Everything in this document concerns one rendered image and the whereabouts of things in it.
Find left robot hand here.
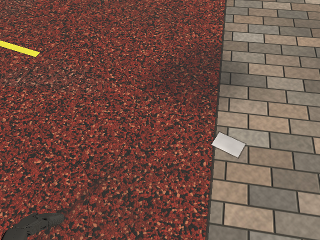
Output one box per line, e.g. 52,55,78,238
1,212,64,240

